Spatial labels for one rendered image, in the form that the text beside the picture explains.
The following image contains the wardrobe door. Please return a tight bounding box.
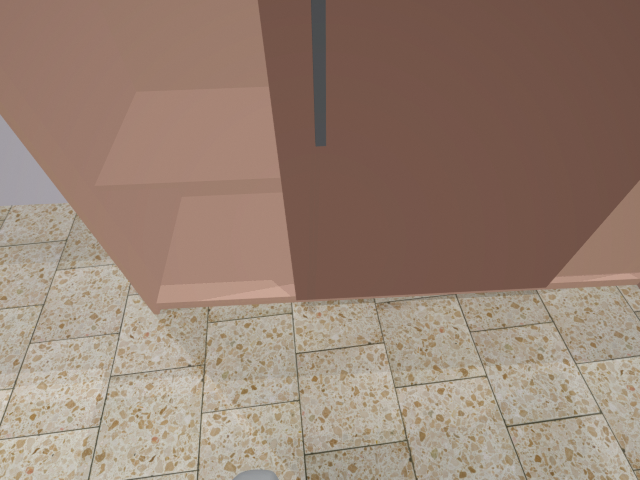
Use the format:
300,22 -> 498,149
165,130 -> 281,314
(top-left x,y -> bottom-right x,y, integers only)
557,180 -> 640,276
258,0 -> 640,300

